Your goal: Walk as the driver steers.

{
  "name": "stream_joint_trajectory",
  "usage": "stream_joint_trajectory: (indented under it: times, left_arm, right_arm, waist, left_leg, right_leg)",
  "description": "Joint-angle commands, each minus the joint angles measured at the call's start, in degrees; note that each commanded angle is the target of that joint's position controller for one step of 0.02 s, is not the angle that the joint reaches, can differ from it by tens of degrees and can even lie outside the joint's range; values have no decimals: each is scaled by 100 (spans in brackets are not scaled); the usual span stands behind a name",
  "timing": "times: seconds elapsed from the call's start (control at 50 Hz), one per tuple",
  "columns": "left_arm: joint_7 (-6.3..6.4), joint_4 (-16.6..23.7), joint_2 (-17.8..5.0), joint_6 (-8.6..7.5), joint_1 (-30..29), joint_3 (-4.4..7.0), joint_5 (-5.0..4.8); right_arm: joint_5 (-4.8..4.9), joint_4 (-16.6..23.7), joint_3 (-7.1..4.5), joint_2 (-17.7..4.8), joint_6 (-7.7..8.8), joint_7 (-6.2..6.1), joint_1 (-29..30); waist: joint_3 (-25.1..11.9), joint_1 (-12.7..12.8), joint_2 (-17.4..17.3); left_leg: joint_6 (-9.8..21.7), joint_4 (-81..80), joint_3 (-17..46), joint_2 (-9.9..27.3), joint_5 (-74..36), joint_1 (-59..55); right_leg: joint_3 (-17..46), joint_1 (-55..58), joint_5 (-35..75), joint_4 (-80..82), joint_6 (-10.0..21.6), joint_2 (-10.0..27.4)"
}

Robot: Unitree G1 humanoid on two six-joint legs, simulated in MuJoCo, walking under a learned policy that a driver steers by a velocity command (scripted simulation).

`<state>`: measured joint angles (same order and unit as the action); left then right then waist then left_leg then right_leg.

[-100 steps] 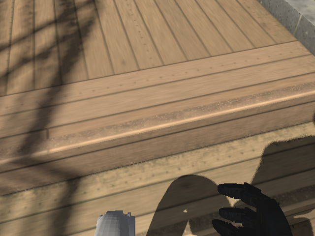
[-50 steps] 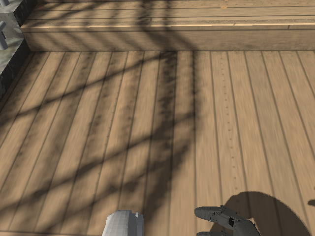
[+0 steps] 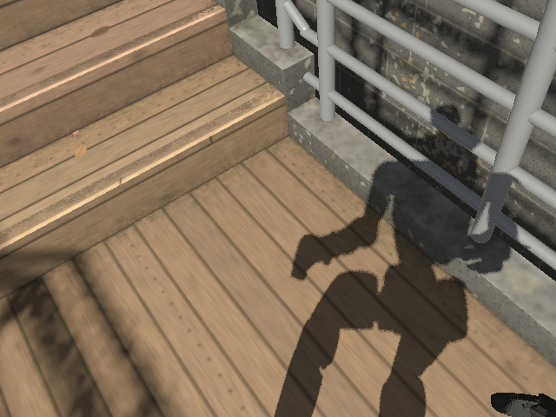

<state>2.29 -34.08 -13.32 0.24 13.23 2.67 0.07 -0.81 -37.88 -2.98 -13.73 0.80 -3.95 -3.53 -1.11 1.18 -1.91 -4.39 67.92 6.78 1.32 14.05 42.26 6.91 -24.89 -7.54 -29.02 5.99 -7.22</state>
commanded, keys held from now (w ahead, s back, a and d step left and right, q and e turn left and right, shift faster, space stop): q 0.26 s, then w+q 0.52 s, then w+e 0.22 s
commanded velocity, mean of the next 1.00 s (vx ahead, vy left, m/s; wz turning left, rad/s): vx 0.27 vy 0.00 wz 0.26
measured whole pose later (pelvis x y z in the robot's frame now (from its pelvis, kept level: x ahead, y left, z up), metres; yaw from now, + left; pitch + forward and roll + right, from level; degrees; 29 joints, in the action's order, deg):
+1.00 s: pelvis +0.28 +0.23 +0.01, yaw +20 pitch +3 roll +0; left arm 0.7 -41.5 -16.2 -3.8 13.2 3.0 -1.0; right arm -0.8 -40.5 -2.4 -13.4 4.8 1.7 -17.1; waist -0.8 -0.3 2.2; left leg 4.8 24.9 -3.5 -3.6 12.5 15.4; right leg 2.2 -40.1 -10.9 -70.1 -0.3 6.9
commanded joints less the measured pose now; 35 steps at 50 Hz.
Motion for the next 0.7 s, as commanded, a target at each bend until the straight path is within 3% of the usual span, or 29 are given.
stream_joint_trajectory:
  times: [0.02, 0.1, 0.14, 0.18, 0.2, 0.22, 0.24, 0.26, 0.28, 0.32, 0.34, 0.36, 0.4, 0.42, 0.44, 0.46, 0.48, 0.52, 0.58, 0.6, 0.64, 0.7]
  left_arm:
    - [87, 457, -664, 3, -315, 150, 87]
    - [-30, 199, -231, -4, -334, -23, 192]
    - [-142, 30, -315, -44, -262, -13, 198]
    - [-174, -45, -453, -56, -390, 14, 125]
    - [-156, -90, -535, -85, -261, 37, 121]
    - [-123, -26, -524, -124, -212, 41, 181]
    - [-90, -11, -500, -148, -12, 64, 203]
    - [-56, 17, -448, -161, -216, 57, 168]
    - [-43, 92, -343, -150, -442, 40, 156]
    - [-100, 132, -241, -121, -545, 74, 55]
    - [-154, 146, -243, -169, -533, 103, -15]
    - [-209, 154, -170, -232, -492, 98, -25]
    - [-263, 99, -359, -391, -152, 176, 5]
    - [-267, 5, -567, -452, 236, 247, 23]
    - [-271, -140, -946, -493, 657, 354, 36]
    - [-248, -228, -1007, -549, 837, 386, 54]
    - [-196, -282, -906, -586, 956, 358, 88]
    - [-154, -305, -671, -608, 713, 282, 4]
    - [-166, -400, -652, -584, 431, 250, 49]
    - [-173, -435, -783, -556, 367, 274, 80]
    - [-184, -542, -975, -524, 409, 317, 53]
    - [-218, -719, -1287, -474, 678, 390, -87]
  right_arm:
    - [7, 340, -100, -343, 26, -58, -134]
    - [18, 255, 5, -116, 70, 21, -247]
    - [62, 173, -14, -209, 108, 104, -409]
    - [57, 163, -58, -337, 162, 167, -508]
    - [-15, 216, -91, -507, 185, 181, -532]
    - [-121, 338, -126, -766, 204, 181, -507]
    - [-70, 379, -199, -941, 190, 206, -491]
    - [80, 302, -220, -787, 160, 242, -723]
    - [117, 255, -192, -623, 128, 241, -859]
    - [113, 267, -212, -592, 92, 238, -1148]
    - [118, 337, -228, -629, 85, 226, -1132]
    - [123, 381, -233, -660, 88, 225, -999]
    - [153, 600, -175, -532, 113, 235, -568]
    - [185, 734, -115, -337, 158, 248, -347]
    - [265, 870, -63, -172, 219, 304, -173]
    - [271, 976, -99, -362, 265, 342, 59]
    - [272, 942, -128, -420, 292, 367, -1]
    - [269, 761, -82, -334, 296, 428, -250]
    - [209, 701, -54, -317, 250, 529, -157]
    - [166, 727, -26, -291, 250, 569, -8]
    - [200, 768, 42, -161, 236, 663, 213]
    - [232, 861, 15, -311, 193, 732, 404]
  waist:
    - [-773, -127, 893]
    - [-732, 27, 997]
    - [-537, 88, 1008]
    - [-180, -30, 912]
    - [-129, -2, 754]
    - [-180, 128, 282]
    - [-407, 301, -399]
    - [-554, 109, -667]
    - [-653, 36, -863]
    - [-338, -33, -808]
    - [-67, -12, -693]
    - [106, 78, -655]
    - [241, 330, -448]
    - [247, 462, 38]
    - [306, 467, 833]
    - [595, 504, 950]
    - [639, 443, 647]
    - [483, 245, 551]
    - [454, 167, 694]
    - [420, 219, 679]
    - [368, 306, 712]
    - [365, 370, 817]
  left_leg:
    - [-64, -451, -77, 150, -216, 115]
    - [-11, -1922, -255, 330, 15, -1203]
    - [55, -2619, -429, 211, 103, -1921]
    - [205, -3747, -604, 61, -478, -2384]
    - [293, -3877, -382, 167, -988, -2522]
    - [452, -3796, 24, 491, -2257, -2705]
    - [645, -3657, 186, 560, -2751, -2888]
    - [805, -3801, 355, 525, -2316, -2658]
    - [955, -4028, 602, 532, -1251, -2530]
    - [1245, -4388, 1127, 593, 1525, -2288]
    - [1320, -4568, 1361, 614, 2601, -2009]
    - [1325, -4681, 1420, 576, 2959, -1689]
    - [1145, -4163, 997, 183, 2668, -900]
    - [927, -3250, 460, -182, 2162, -251]
    - [796, -1991, -28, -376, 1422, 518]
    - [772, -1003, 13, -64, 1758, 1266]
    - [745, -287, 232, 95, 1651, 1589]
    - [719, 187, 274, 264, 968, 1722]
    - [497, -366, -185, 397, 78, 923]
    - [434, -765, -387, 428, -218, 506]
    - [417, -1673, -724, 368, -493, -265]
    - [584, -2488, -1105, 159, -346, -966]
  right_leg:
    - [1521, 1085, -232, 798, 521, 1448]
    - [1092, 783, -128, 775, 486, 1442]
    - [1041, 595, -388, 783, 553, 1494]
    - [984, 554, -273, 589, 426, 1424]
    - [993, 587, -73, 424, 288, 1361]
    - [816, 514, -144, 19, 88, 1129]
    - [334, 516, -302, -204, -110, 725]
    - [-239, 750, -357, -516, -288, 443]
    - [-553, 828, -910, -718, -407, 311]
    - [-751, 499, -2182, -895, -371, 270]
    - [-699, 426, -2391, -816, -289, 386]
    - [-643, 657, -2354, -653, -230, 455]
    - [-53, 1387, -2647, -37, -6, 858]
    - [817, 1953, -3161, 537, 246, 1369]
    - [2476, 2486, -3769, 1396, 759, 2396]
    - [3289, 2617, -3354, 1646, 1205, 3092]
    - [3217, 2700, -2719, 1583, 1313, 3232]
    - [2113, 2818, -1847, 1555, 941, 2841]
    - [411, 2169, -415, 1776, 490, 2264]
    - [-89, 1899, -162, 1790, 367, 2066]
    - [-701, 1597, 33, 1769, 196, 1900]
    - [-948, 1718, 321, 1593, 126, 2082]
